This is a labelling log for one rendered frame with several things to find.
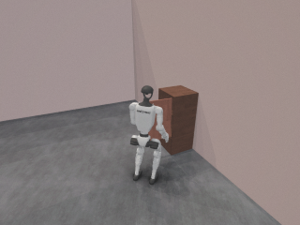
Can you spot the right robot upper arm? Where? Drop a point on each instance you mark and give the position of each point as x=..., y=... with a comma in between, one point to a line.
x=159, y=111

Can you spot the robot right shin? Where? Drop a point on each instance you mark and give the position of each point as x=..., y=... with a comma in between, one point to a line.
x=155, y=165

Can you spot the left robot upper arm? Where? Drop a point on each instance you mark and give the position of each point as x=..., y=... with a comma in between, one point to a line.
x=132, y=107

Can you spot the robot head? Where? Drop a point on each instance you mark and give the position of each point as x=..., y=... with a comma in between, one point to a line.
x=147, y=89

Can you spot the right robot forearm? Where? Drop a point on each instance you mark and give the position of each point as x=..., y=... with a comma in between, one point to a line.
x=163, y=133

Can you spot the right robot hand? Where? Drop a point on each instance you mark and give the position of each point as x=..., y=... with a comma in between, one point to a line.
x=166, y=139

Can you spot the cupboard door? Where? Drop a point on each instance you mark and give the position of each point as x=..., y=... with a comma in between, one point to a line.
x=166, y=105

